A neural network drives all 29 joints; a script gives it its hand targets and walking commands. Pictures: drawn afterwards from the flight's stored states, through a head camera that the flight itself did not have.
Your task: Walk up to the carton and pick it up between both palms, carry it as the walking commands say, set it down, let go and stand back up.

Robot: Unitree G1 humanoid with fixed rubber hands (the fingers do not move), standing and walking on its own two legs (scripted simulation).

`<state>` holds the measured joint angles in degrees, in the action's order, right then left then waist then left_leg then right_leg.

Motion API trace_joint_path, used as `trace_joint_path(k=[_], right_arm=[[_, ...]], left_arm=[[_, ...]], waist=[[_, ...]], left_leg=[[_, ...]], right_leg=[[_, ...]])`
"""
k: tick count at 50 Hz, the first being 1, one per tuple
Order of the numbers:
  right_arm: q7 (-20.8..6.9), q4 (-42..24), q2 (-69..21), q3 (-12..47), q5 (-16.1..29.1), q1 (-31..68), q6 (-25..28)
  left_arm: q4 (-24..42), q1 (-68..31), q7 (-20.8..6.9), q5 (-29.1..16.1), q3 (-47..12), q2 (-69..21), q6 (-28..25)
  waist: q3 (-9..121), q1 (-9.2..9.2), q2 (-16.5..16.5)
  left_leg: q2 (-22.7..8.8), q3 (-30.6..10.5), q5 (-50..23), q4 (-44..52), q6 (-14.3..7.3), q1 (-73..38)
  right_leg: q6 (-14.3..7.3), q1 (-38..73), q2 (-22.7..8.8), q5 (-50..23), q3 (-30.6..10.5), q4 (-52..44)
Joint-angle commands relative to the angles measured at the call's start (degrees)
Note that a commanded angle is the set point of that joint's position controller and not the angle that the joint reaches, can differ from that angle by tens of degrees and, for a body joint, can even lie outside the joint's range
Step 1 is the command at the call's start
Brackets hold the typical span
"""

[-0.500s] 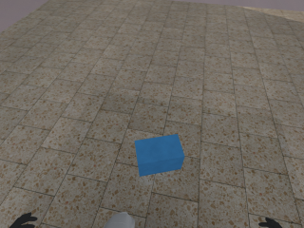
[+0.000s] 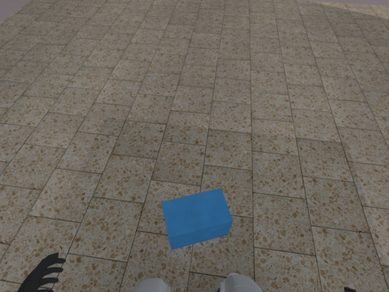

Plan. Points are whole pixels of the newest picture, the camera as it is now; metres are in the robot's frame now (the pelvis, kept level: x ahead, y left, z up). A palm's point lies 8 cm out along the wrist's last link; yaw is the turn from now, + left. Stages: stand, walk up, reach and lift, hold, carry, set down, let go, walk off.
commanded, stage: walk up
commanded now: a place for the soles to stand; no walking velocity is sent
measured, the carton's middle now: (196, 219) +0.49 -0.01 -0.65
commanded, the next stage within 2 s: none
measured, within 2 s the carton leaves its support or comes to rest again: neither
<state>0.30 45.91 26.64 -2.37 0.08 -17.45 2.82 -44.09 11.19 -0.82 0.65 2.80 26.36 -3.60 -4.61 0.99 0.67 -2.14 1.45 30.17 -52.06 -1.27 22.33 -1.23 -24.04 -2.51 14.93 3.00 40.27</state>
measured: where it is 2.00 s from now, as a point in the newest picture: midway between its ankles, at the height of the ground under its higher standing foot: outside the picture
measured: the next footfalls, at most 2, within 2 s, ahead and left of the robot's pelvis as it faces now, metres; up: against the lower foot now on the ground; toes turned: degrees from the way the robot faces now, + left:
right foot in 0.94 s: +0.18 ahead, -0.21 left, +0.00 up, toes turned +18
left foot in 1.18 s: +0.12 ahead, +0.02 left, +0.00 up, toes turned +18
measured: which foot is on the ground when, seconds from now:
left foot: down 0.00-0.94, up 0.96-1.00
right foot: down 0.00-0.66, up 0.68-0.92, down 0.94-1.00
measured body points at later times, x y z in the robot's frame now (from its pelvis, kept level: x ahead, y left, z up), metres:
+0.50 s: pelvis +0.04 +0.01 +0.03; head +0.05 +0.01 +0.47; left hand +0.15 +0.33 -0.09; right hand +0.20 -0.31 -0.07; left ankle +0.03 +0.13 -0.71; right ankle +0.07 -0.12 -0.71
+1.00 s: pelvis +0.05 -0.09 +0.00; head +0.10 -0.08 +0.44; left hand +0.18 +0.26 -0.10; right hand +0.09 -0.49 -0.07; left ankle +0.03 +0.10 -0.68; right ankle +0.12 -0.22 -0.72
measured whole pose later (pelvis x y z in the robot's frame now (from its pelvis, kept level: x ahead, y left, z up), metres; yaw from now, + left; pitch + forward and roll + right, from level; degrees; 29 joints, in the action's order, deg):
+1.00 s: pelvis +0.05 -0.09 +0.00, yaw +5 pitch -2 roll +0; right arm 5.0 54.1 31.3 -4.8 -1.1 -18.4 1.7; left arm -48.1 4.4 -4.2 3.0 5.8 27.4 3.5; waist -7.8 2.3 -2.2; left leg -3.7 -6.1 29.8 -53.9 -0.7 23.1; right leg 0.4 -23.1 -2.9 16.9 1.0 41.9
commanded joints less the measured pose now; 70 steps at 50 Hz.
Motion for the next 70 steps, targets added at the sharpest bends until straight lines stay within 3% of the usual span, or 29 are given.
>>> trace_joint_path(k=[1,3,5,6,11,32,33,34,35,36,39,42,45,46,47,48,49,50,53,56,59,60,61,62,63,64,66,68,70], right_arm=[[0.4,1.5,9.0,-2.5,-0.1,-5.9,1.0],[0.6,2.5,9.1,-2.6,-1.1,-4.5,1.3],[0.5,1.0,14.4,-3.1,-1.2,3.0,1.9],[0.4,1.6,13.9,-2.8,-0.7,4.7,1.7],[0.2,5.6,9.3,-0.4,0.3,8.1,0.8],[-0.3,16.5,7.6,0.9,0.0,19.2,-0.8],[2.5,18.2,15.5,-2.6,-0.1,5.5,0.2],[3.9,17.8,20.0,-4.8,-0.7,1.6,0.4],[4.9,16.2,20.6,-6.2,-1.1,0.3,0.7],[5.7,14.1,18.8,-6.5,-1.3,1.7,1.0],[6.3,10.2,16.2,-6.7,-1.8,2.1,2.0],[5.3,7.4,16.8,-6.3,-2.0,1.4,2.1],[4.1,5.0,16.7,-5.4,-2.2,4.8,0.8],[4.0,4.4,14.4,-4.4,-2.4,3.8,0.2],[4.2,4.1,10.2,-3.0,-2.3,0.5,-0.2],[4.7,2.4,7.6,-1.8,-1.5,0.3,-0.4],[5.4,2.6,11.3,-2.6,-0.3,2.3,-0.8],[5.1,3.6,12.2,-3.1,-0.3,-0.2,-0.7],[3.0,6.1,12.7,-3.5,-0.9,-5.3,-0.4],[1.5,4.8,9.2,-2.8,-1.0,-1.9,-0.8],[1.2,4.9,8.6,-2.9,-1.8,-2.4,-0.6],[1.3,4.2,10.7,-3.5,-2.6,-1.7,-0.3],[0.9,2.4,14.4,-3.8,-2.3,4.1,0.2],[0.7,1.8,13.9,-3.6,-1.5,5.5,0.3],[0.6,1.8,12.6,-3.1,-1.3,7.5,0.2],[0.5,2.2,10.8,-2.2,-0.9,9.1,-0.2],[0.0,3.4,7.7,-1.1,-0.3,8.7,-0.8],[-0.2,5.3,7.2,-0.9,-0.3,8.9,-1.2],[-0.7,6.1,7.3,-1.0,-0.4,9.7,-1.1]], left_arm=[[0.8,0.2,0.4,-0.1,2.5,12.8,0.5],[0.2,-0.7,0.1,-1.0,1.2,10.2,1.1],[-0.5,-1.4,0.1,-1.6,0.3,7.2,2.0],[-1.7,-2.3,0.4,-1.3,0.9,8.6,2.1],[-6.4,-4.2,0.5,-1.0,0.3,9.8,0.7],[-18.9,-10.9,0.7,-0.8,-1.5,6.9,1.4],[-13.0,-13.6,-1.7,3.1,2.4,12.6,4.5],[-10.7,-14.6,-2.9,2.9,1.9,10.4,6.3],[-8.2,-14.5,-3.5,3.0,2.0,9.6,7.5],[-7.1,-12.4,-3.8,3.1,2.5,8.9,8.4],[-3.5,-10.6,-5.1,3.2,3.7,8.9,8.6],[-1.2,-11.5,-5.6,2.7,4.5,8.4,8.3],[-3.0,-5.2,-4.5,2.1,5.3,8.2,7.8],[-4.1,-1.9,-3.7,2.4,5.9,10.3,7.5],[-4.4,2.2,-3.0,3.0,6.9,14.2,7.0],[-1.7,-0.7,-2.8,3.0,7.1,19.8,6.5],[-0.5,-2.9,-2.8,2.2,6.8,18.7,6.3],[-0.2,-4.8,-2.1,1.7,6.2,16.4,6.2],[-0.3,-8.5,-1.0,0.8,5.3,12.9,5.5],[-1.5,-5.8,-0.6,0.3,4.8,12.7,4.4],[-1.9,-7.0,-0.3,-0.6,3.2,11.1,3.9],[-2.0,-5.9,-0.1,-0.8,2.3,8.8,3.7],[-2.2,-5.9,-0.1,-1.4,1.5,6.6,3.7],[-3.0,-6.4,0.5,-1.2,2.2,8.5,3.7],[-3.7,-5.4,0.5,-0.9,2.0,8.1,3.3],[-4.8,-4.5,0.5,-0.6,1.9,7.5,2.7],[-4.7,-5.6,0.8,0.4,2.2,10.9,1.1],[-5.8,-6.7,0.7,0.2,1.8,11.6,0.7],[-6.5,-7.6,0.7,-0.1,1.3,10.0,0.7]], waist=[[6.8,-0.16,-10.7],[6.9,0.74,-7.9],[4.4,-2.13,4.2],[3.8,-2.18,1.7],[6.6,-1.18,0.9],[6.8,-1.59,-0.9],[4.5,1.94,-9.2],[2.8,3.27,-0.1],[2.5,3.58,2.7],[3.4,1.83,1.2],[3.2,0.15,2.8],[2.1,0.19,6.8],[4.1,-3.45,10.7],[5.1,-5.02,6.7],[5.6,-7.04,-6.3],[5.7,-5.96,-17.0],[5.9,-5.75,-10.5],[4.7,-4.05,-8.7],[2.7,-0.9,-9.2],[2.8,-1.98,-9.4],[4.2,0.8,-7.5],[4.7,1.12,-1.9],[3.7,-1.29,8.6],[3.9,-0.82,5.0],[4.2,-1.95,3.7],[4.4,-2.8,2.4],[3.4,-1.54,-2.0],[4.1,-0.28,-2.1],[6.0,-0.41,-3.1]], left_leg=[[0.5,2.0,-5.7,8.5,-0.1,-2.4],[0.7,0.6,-15.3,18.6,-1.0,-10.3],[-13.4,-20.9,-16.7,28.0,-6.8,-3.8],[-13.2,-18.0,-18.2,27.0,-8.0,-1.0],[-4.4,-5.3,-22.8,22.1,-1.5,-5.9],[-6.0,-4.4,-25.9,36.1,0.0,-16.3],[-9.5,-11.1,-23.8,35.3,-4.1,-19.2],[-16.1,-18.9,-24.7,36.8,-8.2,-24.7],[-22.0,-23.9,-26.3,38.0,-12.3,-25.7],[-23.1,-23.2,-27.8,36.1,-13.2,-24.1],[-18.6,-16.6,-29.6,32.6,-11.2,-18.5],[-14.3,-10.9,-31.5,29.8,-9.8,-8.7],[-8.5,-6.8,-29.0,22.4,-6.7,0.3],[-5.9,-5.6,-23.2,16.7,-5.2,4.8],[-0.8,-2.2,-11.7,3.9,-3.3,9.1],[5.5,-0.6,7.0,-6.2,-0.9,16.3],[2.9,-6.0,6.0,-14.5,-0.9,12.3],[1.0,-6.7,3.0,-15.0,-0.7,11.3],[-0.6,-3.3,-0.9,-3.8,0.5,4.2],[1.1,-1.7,-2.1,4.3,-0.1,-1.1],[2.6,-2.1,-12.2,20.0,-2.2,-11.9],[-1.2,-10.4,-12.6,26.2,-3.5,-15.0],[-10.2,-26.6,-13.1,30.9,-7.7,-10.5],[-13.0,-26.0,-14.8,30.0,-11.6,-6.2],[-11.4,-22.5,-16.3,27.9,-11.0,-4.0],[-8.8,-17.8,-17.2,26.1,-7.9,-2.1],[-0.7,-8.9,-20.2,19.9,-2.0,-2.1],[0.4,-6.5,-20.6,20.5,-1.4,-8.1],[-0.7,-7.2,-26.5,22.0,-1.8,-12.4]], right_leg=[[-10.6,5.3,-11.5,-14.7,-11.7,-11.0],[-6.8,-1.0,-9.5,-10.2,-8.8,-6.7],[-0.1,-0.7,-0.9,4.7,-2.7,0.8],[-0.4,4.3,-0.6,7.3,-2.8,-1.1],[-3.0,9.3,-6.3,-11.7,-7.6,-9.1],[0.4,16.0,-5.9,-12.5,-5.2,-23.1],[-1.1,6.8,-1.0,-1.6,-0.7,-12.4],[-0.1,-5.4,-0.2,5.6,-1.7,-5.1],[0.6,-12.2,-2.0,10.6,-5.5,5.0],[0.9,-13.2,-4.2,9.9,-8.4,11.3],[1.2,-10.8,-5.4,8.8,-9.6,14.5],[1.1,-1.4,-3.2,8.6,-5.7,8.6],[0.6,13.1,2.0,4.4,1.1,-2.6],[0.1,18.8,3.2,4.1,1.4,-6.2],[-1.5,21.2,-3.8,10.6,-8.8,-15.8],[-8.7,15.3,-20.4,17.0,-30.9,-25.7],[-13.0,10.8,-20.6,17.9,-30.2,-25.9],[-13.3,9.3,-18.2,18.2,-25.9,-24.0],[-10.2,5.4,-13.4,13.3,-15.1,-18.8],[-11.5,4.2,-16.4,2.7,-15.2,-16.8],[-8.1,0.1,-15.1,-1.2,-12.3,-10.9],[-5.1,-2.6,-12.8,-2.3,-10.0,-5.6],[-0.2,-4.0,-3.0,7.9,-2.8,0.3],[0.0,1.9,-1.3,14.2,-2.6,1.8],[-0.5,6.1,-1.1,11.8,-2.8,-1.4],[-0.9,10.0,-1.7,7.9,-3.1,-7.3],[-4.3,10.1,-9.9,4.7,-12.9,-18.1],[-6.2,8.7,-12.7,-4.2,-12.2,-18.2],[-3.9,9.2,-10.1,-8.7,-7.5,-17.5]])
